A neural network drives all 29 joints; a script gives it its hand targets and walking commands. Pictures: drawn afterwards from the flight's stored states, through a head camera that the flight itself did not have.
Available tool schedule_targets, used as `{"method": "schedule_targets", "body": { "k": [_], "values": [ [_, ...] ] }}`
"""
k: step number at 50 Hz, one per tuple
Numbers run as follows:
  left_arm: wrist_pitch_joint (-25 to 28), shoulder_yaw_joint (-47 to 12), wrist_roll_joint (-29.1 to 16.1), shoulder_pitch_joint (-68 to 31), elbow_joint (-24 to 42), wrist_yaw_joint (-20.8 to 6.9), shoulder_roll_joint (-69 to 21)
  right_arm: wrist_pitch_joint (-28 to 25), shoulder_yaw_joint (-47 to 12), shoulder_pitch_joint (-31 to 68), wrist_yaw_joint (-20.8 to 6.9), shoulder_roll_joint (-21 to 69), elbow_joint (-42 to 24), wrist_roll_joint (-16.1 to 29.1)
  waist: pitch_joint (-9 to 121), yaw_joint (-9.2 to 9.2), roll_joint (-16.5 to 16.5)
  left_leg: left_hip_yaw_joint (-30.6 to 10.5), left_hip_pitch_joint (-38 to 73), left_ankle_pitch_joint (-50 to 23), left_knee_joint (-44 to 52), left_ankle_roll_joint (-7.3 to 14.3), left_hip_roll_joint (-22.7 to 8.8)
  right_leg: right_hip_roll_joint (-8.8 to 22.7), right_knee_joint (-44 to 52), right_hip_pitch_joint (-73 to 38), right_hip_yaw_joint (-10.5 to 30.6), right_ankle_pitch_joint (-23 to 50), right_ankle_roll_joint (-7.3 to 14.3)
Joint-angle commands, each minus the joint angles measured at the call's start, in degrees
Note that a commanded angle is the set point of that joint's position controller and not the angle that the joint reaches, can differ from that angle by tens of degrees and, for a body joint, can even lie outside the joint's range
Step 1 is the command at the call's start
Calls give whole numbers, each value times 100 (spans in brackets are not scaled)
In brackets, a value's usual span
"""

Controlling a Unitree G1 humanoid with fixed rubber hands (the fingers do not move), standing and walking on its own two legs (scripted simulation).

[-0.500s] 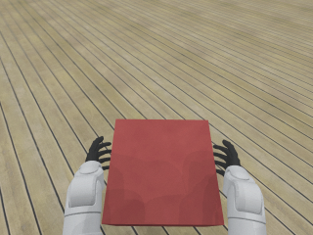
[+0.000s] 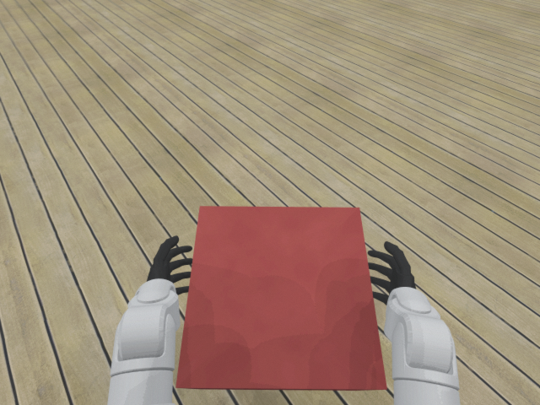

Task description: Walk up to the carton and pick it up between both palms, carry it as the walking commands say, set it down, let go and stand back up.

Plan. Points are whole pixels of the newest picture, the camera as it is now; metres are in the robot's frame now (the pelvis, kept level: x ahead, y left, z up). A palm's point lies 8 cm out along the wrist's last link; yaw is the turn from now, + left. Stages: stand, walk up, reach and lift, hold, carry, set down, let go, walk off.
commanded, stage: carry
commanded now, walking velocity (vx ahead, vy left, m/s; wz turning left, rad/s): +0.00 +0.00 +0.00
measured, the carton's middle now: (278, 300) +0.30 +0.00 -0.03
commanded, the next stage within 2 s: none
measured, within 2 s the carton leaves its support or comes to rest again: neither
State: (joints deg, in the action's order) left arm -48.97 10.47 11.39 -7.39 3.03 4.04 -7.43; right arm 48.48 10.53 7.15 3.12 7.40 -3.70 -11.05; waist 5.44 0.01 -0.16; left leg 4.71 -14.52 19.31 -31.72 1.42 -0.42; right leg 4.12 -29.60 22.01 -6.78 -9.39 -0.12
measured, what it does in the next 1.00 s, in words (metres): stands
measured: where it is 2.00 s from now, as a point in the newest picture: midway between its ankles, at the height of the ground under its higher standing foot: outside the picture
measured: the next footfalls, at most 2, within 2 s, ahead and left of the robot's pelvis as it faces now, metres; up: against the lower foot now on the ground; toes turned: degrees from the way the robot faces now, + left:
right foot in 1.76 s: -0.01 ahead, -0.07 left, +0.00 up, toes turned -7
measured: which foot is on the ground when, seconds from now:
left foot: down 0.00-1.00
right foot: down 0.00-1.00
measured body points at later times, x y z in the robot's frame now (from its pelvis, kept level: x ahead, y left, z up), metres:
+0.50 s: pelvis +0.00 +0.00 +0.00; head -0.02 +0.00 +0.45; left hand +0.28 +0.17 +0.05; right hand +0.28 -0.18 +0.05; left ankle -0.03 +0.10 -0.73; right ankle +0.06 -0.13 -0.73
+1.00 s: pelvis -0.01 +0.03 -0.01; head -0.02 +0.04 +0.44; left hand +0.26 +0.22 +0.06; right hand +0.27 -0.13 +0.07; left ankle -0.03 +0.10 -0.73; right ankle +0.06 -0.13 -0.73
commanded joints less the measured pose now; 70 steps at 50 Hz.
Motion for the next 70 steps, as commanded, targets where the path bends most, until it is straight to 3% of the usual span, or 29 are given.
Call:
{"method": "schedule_targets", "body": {
  "k": [1, 27, 28, 29, 30, 31, 33, 36, 39, 41, 44, 46, 49, 52, 55, 58, 60, 62, 64, 65, 66, 67, 68, 69, 70],
  "values": [
    [103, -3330, -1671, -2450, 423, -1435, -3939, -66, -3298, 2374, -1381, 3799, -340, 1620, 1185, 0, 16, -502, -140, -1077, 632, 50, -623, 451, 249, -1015, 480, 755, 187],
    [-106, -3462, -1812, -2530, 562, -1479, -4056, 137, -3439, 2424, -1405, 3926, -452, 1738, 1191, 7, 1, -496, -134, -1013, 635, 75, -618, 460, 258, -980, 489, 752, 192],
    [-11, -3121, -1525, -2384, -26, -1490, -3940, 43, -3107, 2271, -1417, 3798, 139, 1450, 1198, 16, 41, -455, -161, -913, 643, 76, -554, 506, 309, -1041, 515, 737, 204],
    [-27, -3495, -1867, -2646, 786, -1472, -4074, 64, -3506, 2556, -1398, 3946, -680, 1818, 1178, 20, 30, -412, -217, -765, 641, 35, -516, 583, 361, -1029, 552, 721, 178],
    [-291, -4207, -2482, -2952, 1974, -1447, -4371, 331, -4241, 2872, -1372, 4251, -1872, 2441, 1158, 15, -23, -390, -236, -644, 600, -2, -496, 676, 376, -1017, 591, 654, 142],
    [-696, -4620, -2828, -2922, 2518, -1425, -4546, 736, -4679, 2870, -1362, 4429, -2413, 2796, 1206, 3, -96, -372, -186, -598, 514, -17, -484, 774, 381, -1030, 651, 564, 124],
    [-1315, -4428, -2694, -2260, 2091, -1425, -4324, 1357, -4555, 2324, -1365, 4231, -2029, 2694, 1398, 14, -229, -331, -127, -728, 219, -17, -426, 932, 331, -1067, 816, 719, 173],
    [-1729, -4344, -2707, -2143, 1965, -1529, -4261, 1793, -4510, 2195, -1441, 4207, -1832, 2669, 1350, 27, -445, -273, -372, -703, -46, -33, -365, 1154, 258, -1032, 1001, 1095, 267],
    [-1926, -4338, -2809, -2502, 1890, -1608, -4431, 1974, -4490, 2552, -1523, 4411, -1742, 2765, 1100, 29, -518, -301, -594, -301, 39, 22, -341, 1200, 276, -794, 1052, 524, 255],
    [-2015, -4331, -2864, -2768, 1839, -1645, -4592, 2049, -4450, 2777, -1568, 4605, -1653, 2811, 1003, 22, -344, -463, -595, -241, 266, 116, -444, 1083, 140, -577, 898, 43, 173],
    [-2070, -4325, -2947, -3062, 1794, -1689, -4828, 2080, -4351, 3011, -1597, 4798, -1535, 2835, 866, 39, 318, -917, -484, -550, 864, 338, -853, 582, -532, -172, 171, -390, -34],
    [-2081, -4340, -3005, -3222, 1777, -1721, -4927, 2085, -4281, 3071, -1592, 4922, -1441, 2817, 709, 47, 511, -1008, -469, -923, 981, 441, -975, 382, -769, 27, -64, -514, -115],
    [-2093, -4358, -3115, -3343, 1729, -1756, -5026, 2071, -4238, 3133, -1559, 5050, -1378, 2789, 934, 58, 367, -677, -379, -1790, 497, 413, -784, 441, -765, -221, -29, 111, -70],
    [-2088, -4283, -3098, -3296, 1569, -1776, -5062, 2075, -4236, 3123, -1555, 5064, -1340, 2776, 1217, 22, -84, -408, -448, -1735, -1, 248, -569, 780, -651, -537, 253, 955, 14],
    [-2063, -4251, -3033, -3273, 1532, -1768, -5104, 2065, -4266, 3179, -1574, 5111, -1337, 2815, 1376, 10, -229, -470, -482, -1565, -154, 185, -518, 987, -584, -584, 474, 1041, 125],
    [-2028, -4266, -2990, -3304, 1606, -1744, -5146, 2043, -4301, 3233, -1590, 5144, -1359, 2866, 1345, 2, 254, -803, -238, -1792, 222, 316, -753, 706, -919, -159, 96, 425, 19],
    [-2004, -4311, -2996, -3360, 1726, -1731, -5139, 2021, -4319, 3213, -1585, 5171, -1384, 2880, 1214, -2, 636, -1066, -51, -2116, 475, 490, -958, 403, -1200, 279, -123, -510, -37],
    [-1987, -4364, -3054, -3410, 1908, -1739, -5106, 1993, -4379, 3159, -1554, 5245, -1475, 2888, 1158, -20, 722, -1172, 182, -2761, 431, 670, -1026, 215, -1508, 591, -81, -1181, 6],
    [-1987, -4368, -3108, -3305, 1930, -1763, -5104, 1973, -4430, 3119, -1513, 5246, -1557, 2857, 1296, 26, 580, -910, 226, -3391, 77, 721, -925, 159, -1301, 329, -41, -912, 70],
    [-1987, -4363, -3117, -3261, 1897, -1771, -5097, 1976, -4445, 3096, -1499, 5202, -1591, 2843, 1420, 50, 413, -682, 89, -3349, -155, 625, -818, 229, -997, -33, -12, -417, 104],
    [-1991, -4343, -3104, -3216, 1820, -1775, -5059, 1987, -4446, 3056, -1494, 5133, -1596, 2828, 1561, 59, 100, -453, -287, -2992, -489, 449, -663, 507, -711, -615, 195, 621, 167],
    [-2003, -4245, -3017, -3013, 1596, -1772, -4983, 2004, -4396, 2984, -1509, 4996, -1511, 2776, 1585, 62, -465, -232, -879, -1787, -821, 195, -409, 1062, -368, -1067, 771, 1450, 313],
    [-1983, -4152, -2940, -2845, 1458, -1761, -4895, 2014, -4397, 2986, -1524, 4919, -1547, 2795, 1571, 59, -1368, -58, -1290, -276, -1268, -95, -91, 1822, 229, -1321, 1784, 2153, 666],
    [-1961, -4135, -2931, -2789, 1451, -1745, -4958, 2004, -4443, 3100, -1534, 4878, -1580, 2827, 1680, 79, -1939, -62, -1302, 1005, -1812, -202, 81, 2253, 646, -1364, 2315, 2308, 942],
    [-1942, -4198, -2927, -2911, 1534, -1717, -5053, 1989, -4482, 3146, -1564, 4973, -1540, 2890, 1665, 22, -1881, -332, -1189, 1201, -1547, -126, -128, 2290, 698, -1285, 2244, 2071, 886]
  ]
}}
